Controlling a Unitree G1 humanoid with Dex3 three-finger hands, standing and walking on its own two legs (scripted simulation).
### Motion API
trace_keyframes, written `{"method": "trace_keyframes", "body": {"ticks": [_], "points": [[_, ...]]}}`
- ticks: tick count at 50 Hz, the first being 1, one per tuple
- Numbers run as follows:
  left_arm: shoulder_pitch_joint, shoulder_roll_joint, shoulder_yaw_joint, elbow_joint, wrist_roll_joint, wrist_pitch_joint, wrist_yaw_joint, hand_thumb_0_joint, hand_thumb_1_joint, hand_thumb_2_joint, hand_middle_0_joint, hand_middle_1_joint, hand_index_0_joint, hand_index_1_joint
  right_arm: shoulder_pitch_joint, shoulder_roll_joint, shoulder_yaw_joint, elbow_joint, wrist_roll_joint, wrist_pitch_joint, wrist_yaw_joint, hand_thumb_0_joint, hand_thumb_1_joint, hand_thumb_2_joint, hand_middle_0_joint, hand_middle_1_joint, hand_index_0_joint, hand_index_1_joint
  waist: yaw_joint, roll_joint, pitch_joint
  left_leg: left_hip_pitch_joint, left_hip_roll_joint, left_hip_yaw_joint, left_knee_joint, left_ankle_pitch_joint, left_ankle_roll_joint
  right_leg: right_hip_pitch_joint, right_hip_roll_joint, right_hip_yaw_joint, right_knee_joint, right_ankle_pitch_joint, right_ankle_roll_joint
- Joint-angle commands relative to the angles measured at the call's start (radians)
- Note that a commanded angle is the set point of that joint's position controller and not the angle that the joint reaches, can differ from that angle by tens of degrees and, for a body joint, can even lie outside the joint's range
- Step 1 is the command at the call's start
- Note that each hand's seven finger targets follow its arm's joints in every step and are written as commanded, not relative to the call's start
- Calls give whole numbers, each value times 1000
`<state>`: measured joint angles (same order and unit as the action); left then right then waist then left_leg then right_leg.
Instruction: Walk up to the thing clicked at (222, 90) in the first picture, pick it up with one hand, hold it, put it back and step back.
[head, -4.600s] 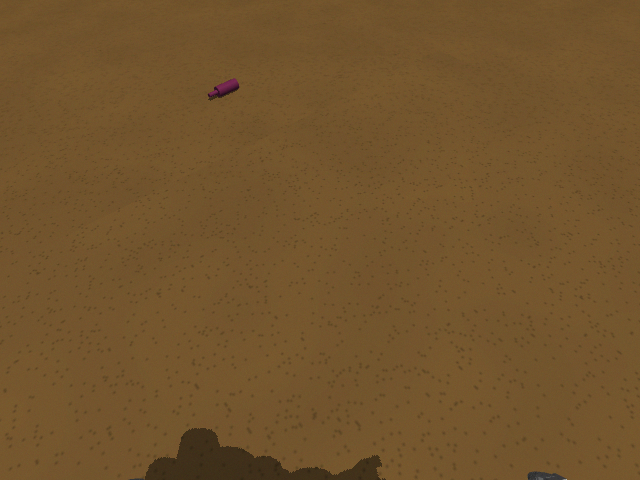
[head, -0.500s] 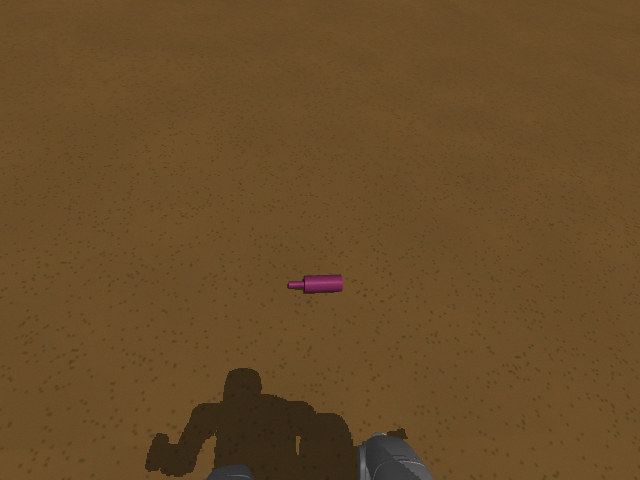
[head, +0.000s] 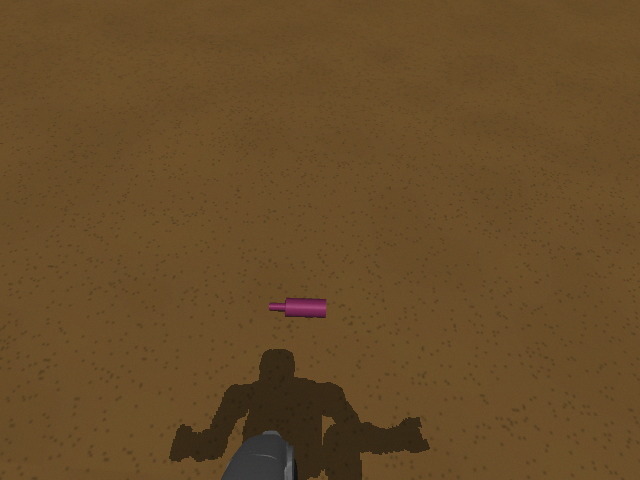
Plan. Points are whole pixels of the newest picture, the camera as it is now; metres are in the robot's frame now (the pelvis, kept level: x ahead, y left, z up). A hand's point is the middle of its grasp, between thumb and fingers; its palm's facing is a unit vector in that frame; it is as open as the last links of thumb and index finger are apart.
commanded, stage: walk up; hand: left
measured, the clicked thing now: (297, 307) +0.68 +0.12 -0.73
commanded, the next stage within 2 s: none
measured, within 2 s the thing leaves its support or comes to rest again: neither
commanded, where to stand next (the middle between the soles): +0.31 -0.17 m, yaw +4 degrees
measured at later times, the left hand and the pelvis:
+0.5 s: hand (249, 408) +0.21 +0.14 -0.14, palm faces -0.02 -0.91 -0.41, open 7.4 cm; pelvis +0.13 -0.16 -0.02, yaw -1 degrees
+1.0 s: hand (315, 355) +0.30 +0.05 -0.15, palm faces -0.01 -0.92 -0.38, open 7.4 cm; pelvis +0.24 -0.23 -0.01, yaw +2 degrees
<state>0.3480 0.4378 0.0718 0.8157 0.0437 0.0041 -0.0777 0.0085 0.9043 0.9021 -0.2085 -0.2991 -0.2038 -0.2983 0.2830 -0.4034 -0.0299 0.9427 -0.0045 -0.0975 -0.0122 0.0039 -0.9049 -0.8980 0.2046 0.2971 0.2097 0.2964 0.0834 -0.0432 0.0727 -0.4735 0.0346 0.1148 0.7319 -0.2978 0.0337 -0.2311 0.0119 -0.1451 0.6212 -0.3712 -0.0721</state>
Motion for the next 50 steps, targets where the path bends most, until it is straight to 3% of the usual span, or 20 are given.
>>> {"method": "trace_keyframes", "body": {"ticks": [1, 2, 3, 5, 8, 14, 17, 19, 20, 21, 22, 25, 30, 33, 36, 37, 39, 43, 47, 50], "points": [[-84, 142, 30, -146, -17, -26, 9, 0, 900, 900, -200, -300, -200, -300, 288, -309, -113, -5, -12, -34, -50, 0, -900, -900, 200, 300, 200, 300, -182, 155, -155, 579, 95, -220, -268, 34, 74, -324, -114, 107, 220, 286, -23], [-36, 91, 23, -151, -15, -25, 9, 0, 900, 900, -200, -300, -200, -300, 300, -390, -133, -38, -23, -34, -63, 0, -900, -900, 200, 300, 200, 300, -163, 287, -176, 695, 370, -682, -370, -57, 170, -550, 3, 108, 436, -124, 46], [-11, 225, 56, -126, -5, -2, 19, 0, 900, 900, -200, -300, -200, -300, 236, -426, -144, -81, 8, -26, -68, 0, -900, -900, 200, 300, 200, 300, -159, 126, -180, 603, 489, -864, -420, -201, 285, -562, -36, 230, 560, -196, 67], [-44, 256, 67, -107, -6, 7, 22, 0, 900, 900, -200, -300, -200, -300, 137, -356, -124, -96, 21, -23, -68, 0, -900, -900, 200, 300, 200, 300, -119, 2, -75, 443, 408, -642, -408, -109, 255, -541, -85, 302, 632, -92, 68], [1, 217, 73, -69, -7, 9, 6, 0, 900, 900, -200, -300, -200, -300, 70, -326, -104, -96, 5, -32, -57, 0, -900, -900, 200, 300, 200, 300, -71, 136, -15, 242, 304, -355, -385, 10, 195, -428, -136, 258, 515, -14, 75], [-94, 192, 83, -74, -14, 20, -40, 0, 900, 900, -200, -300, -200, -300, 24, -401, -126, -104, -19, -36, -36, 0, -900, -900, 200, 300, 200, 300, -78, 238, -8, 71, 247, -204, -392, -257, 163, -250, -148, 169, 225, 40, 75], [-7, 198, 97, -22, -14, 18, -38, 0, 900, 900, -200, -300, -200, -300, -62, -407, -127, -102, -20, -19, -29, 0, -900, -900, 200, 300, 200, 300, -8, 226, -43, -56, 231, -159, -318, -373, 126, -22, -100, 61, 146, 80, 59], [104, 239, 120, 32, -2, 8, -23, 0, 900, 900, -200, -300, -200, -300, -20, -324, -104, -84, -32, 2, -34, 0, -900, -900, 200, 300, 200, 300, 36, 20, -71, -167, 150, -81, -23, -457, 84, 146, -32, 39, 91, -45, 58], [177, 290, 133, 39, 10, -3, -10, 0, 900, 900, -200, -300, -200, -300, -30, -241, -76, -90, -33, 9, -31, 0, -900, -900, 200, 300, 200, 300, 90, -233, -47, -268, 45, 32, 316, -386, 49, 172, -115, 208, -116, -241, 12], [156, 359, 130, -1, 4, -21, 4, 0, 900, 900, -200, -300, -200, -300, -57, -192, -53, -131, -6, 7, -38, 0, -900, -900, 200, 300, 200, 300, 84, -382, -4, -453, -61, -49, 530, -334, 4, 117, -333, 728, -398, -425, -83], [41, 394, 123, -40, -11, -27, 13, 0, 900, 900, -200, -300, -200, -300, -92, -267, -77, -132, -4, 9, -50, 0, -900, -900, 200, 300, 200, 300, 42, -250, 45, -425, 23, -182, 571, -262, 2, 37, -418, 835, -469, -478, -163], [-53, 303, 99, -46, -22, -39, 31, 0, 900, 900, -200, -300, -200, -300, 41, -301, -75, -38, 5, -8, -25, 0, -900, -900, 200, 300, 200, 300, -47, -146, 20, -295, 93, -149, 452, -120, 5, 2, -328, 565, -316, -329, -173], [-15, 272, 74, -29, -28, -64, 41, 0, 900, 900, -200, -300, -200, -300, 22, -236, -66, -67, -8, -6, 19, 0, -900, -900, 200, 300, 200, 300, -36, -130, 8, -122, 59, -97, 160, -77, -2, -22, -328, 400, -263, 73, -188], [-39, 247, 41, -30, -41, -67, 56, 0, 900, 900, -200, -300, -200, -300, -10, -192, -55, -84, -4, -1, 17, 0, -900, -900, 200, 300, 200, 300, -51, -72, -36, 37, 11, -57, 28, 10, -2, -34, -310, 287, -166, 490, -152], [-77, 196, 3, -30, -55, -59, 69, 0, 900, 900, -200, -300, -200, -300, 45, -193, -64, -61, -5, 3, 4, 0, -900, -900, 200, 300, 200, 300, -119, 15, -98, 333, -45, -41, -154, 222, 41, -146, -229, 148, 39, 568, -53], [-63, 160, -14, -31, -61, -61, 74, 0, 900, 900, -200, -300, -200, -300, 69, -235, -77, -63, -10, 3, -5, 0, -900, -900, 200, 300, 200, 300, -140, 99, -142, 456, 32, -157, -193, 314, 84, -221, -170, 96, 174, 526, 2], [15, 185, 6, -34, -56, -52, 76, 0, 900, 900, -200, -300, -200, -300, 139, -371, -116, -109, 10, 8, 0, 0, -900, -900, 200, 300, 200, 300, -150, 201, -243, 573, 408, -742, -354, 139, 326, -420, -18, 100, 528, -235, 63], [7, 206, 16, 26, -43, -47, 79, 0, 900, 900, -200, -300, -200, -300, -9, -287, -89, -118, 12, 24, -3, 0, -900, -900, 200, 300, 200, 300, -85, 148, -58, 272, 249, -416, -347, 53, 209, -347, -119, 179, 394, -126, 45], [44, 141, 15, 83, -46, -64, 82, 0, 900, 900, -200, -300, -200, -300, -112, -243, -63, -130, -10, 50, 11, 0, -900, -900, 200, 300, 200, 300, -59, 227, -70, 54, 168, -246, -254, 202, 178, -82, -59, 93, 135, 36, 67], [56, 178, 32, 104, -31, -82, 106, 0, 900, 900, -200, -300, -200, -300, -138, -167, -39, -135, 2, 85, 18, 0, -900, -900, 200, 300, 200, 300, -16, 86, -99, -39, 76, -162, -28, 24, 87, 71, -45, 140, -85, 158, 62]]}}
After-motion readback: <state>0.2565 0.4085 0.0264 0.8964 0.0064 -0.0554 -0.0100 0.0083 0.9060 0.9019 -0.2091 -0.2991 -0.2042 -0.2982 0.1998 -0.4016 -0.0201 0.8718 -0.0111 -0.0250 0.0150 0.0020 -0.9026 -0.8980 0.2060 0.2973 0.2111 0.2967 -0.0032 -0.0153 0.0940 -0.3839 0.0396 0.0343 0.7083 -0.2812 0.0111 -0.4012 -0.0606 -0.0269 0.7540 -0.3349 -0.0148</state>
